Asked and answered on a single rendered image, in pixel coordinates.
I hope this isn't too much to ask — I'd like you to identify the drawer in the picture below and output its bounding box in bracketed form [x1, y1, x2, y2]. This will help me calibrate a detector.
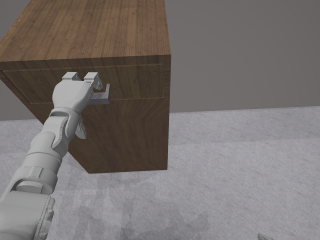
[2, 63, 163, 103]

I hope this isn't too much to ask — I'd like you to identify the robot left hand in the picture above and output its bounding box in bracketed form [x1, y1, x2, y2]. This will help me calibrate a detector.
[52, 72, 103, 139]

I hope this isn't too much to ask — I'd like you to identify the cabinet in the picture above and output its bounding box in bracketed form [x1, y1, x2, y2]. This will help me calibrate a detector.
[0, 0, 172, 174]

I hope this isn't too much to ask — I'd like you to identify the robot left upper arm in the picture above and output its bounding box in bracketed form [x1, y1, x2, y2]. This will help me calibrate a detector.
[0, 190, 55, 240]

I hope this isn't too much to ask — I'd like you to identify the robot left forearm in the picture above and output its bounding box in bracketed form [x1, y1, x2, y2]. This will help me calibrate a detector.
[0, 108, 80, 208]

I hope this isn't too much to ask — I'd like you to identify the handle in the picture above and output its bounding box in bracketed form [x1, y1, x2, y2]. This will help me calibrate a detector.
[88, 83, 111, 105]

